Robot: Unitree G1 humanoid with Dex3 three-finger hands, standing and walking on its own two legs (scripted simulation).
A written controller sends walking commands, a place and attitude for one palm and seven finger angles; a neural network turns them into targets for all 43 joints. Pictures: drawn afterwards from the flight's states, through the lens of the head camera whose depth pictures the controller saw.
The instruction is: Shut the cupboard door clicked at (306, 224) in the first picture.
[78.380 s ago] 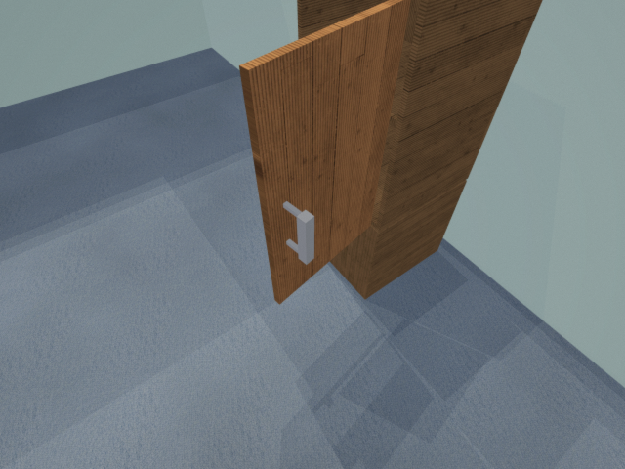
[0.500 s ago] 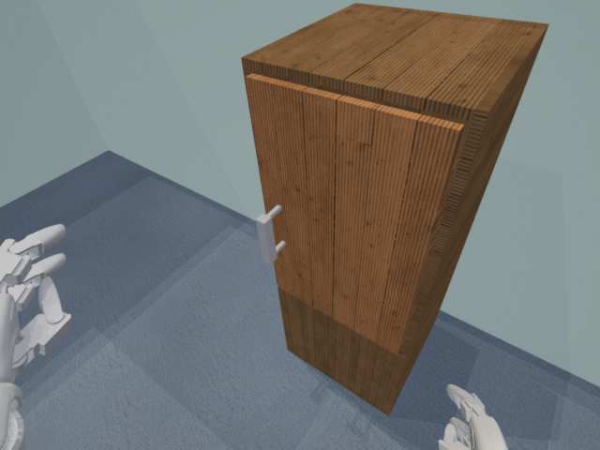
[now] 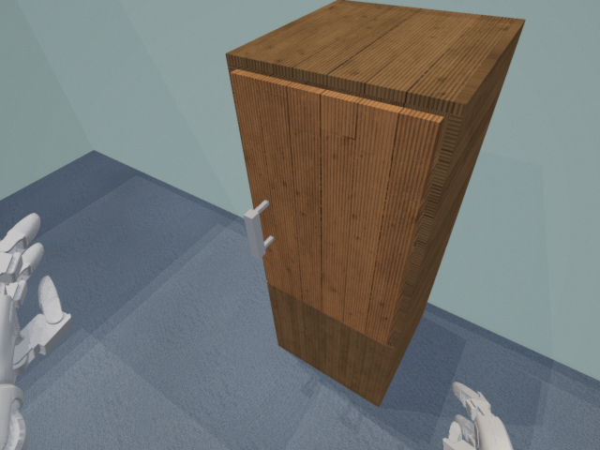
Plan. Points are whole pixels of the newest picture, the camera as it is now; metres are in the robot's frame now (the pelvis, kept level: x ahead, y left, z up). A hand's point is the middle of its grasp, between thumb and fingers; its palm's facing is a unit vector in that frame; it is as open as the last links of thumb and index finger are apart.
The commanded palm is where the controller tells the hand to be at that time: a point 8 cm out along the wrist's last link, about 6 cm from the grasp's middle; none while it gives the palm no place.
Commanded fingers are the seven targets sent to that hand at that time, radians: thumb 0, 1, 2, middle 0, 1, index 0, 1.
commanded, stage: step back with the hand held close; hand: left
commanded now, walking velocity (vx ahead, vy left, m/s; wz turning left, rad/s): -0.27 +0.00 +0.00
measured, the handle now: (261, 229) +0.58 +0.16 -0.09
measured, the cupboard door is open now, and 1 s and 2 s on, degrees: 0 0 0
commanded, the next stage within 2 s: stop stepping back and stand still in 1.92 s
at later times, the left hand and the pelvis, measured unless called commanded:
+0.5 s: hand (26, 349) +0.16 +0.29 +0.15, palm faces +0.43 -0.76 -0.50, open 7.5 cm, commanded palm +0.10 +0.32 +0.17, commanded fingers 0.00 0.90 0.90 -0.20 -0.30 -0.20 -0.30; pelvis -0.05 +0.03 -0.01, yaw -1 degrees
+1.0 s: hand out of the picture +0.11 +0.29 +0.15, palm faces +0.49 -0.73 -0.48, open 7.5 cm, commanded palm +0.04 +0.32 +0.17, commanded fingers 0.00 0.90 0.90 -0.20 -0.30 -0.20 -0.30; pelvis -0.10 +0.02 -0.03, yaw +0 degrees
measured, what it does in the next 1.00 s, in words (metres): shifts its weight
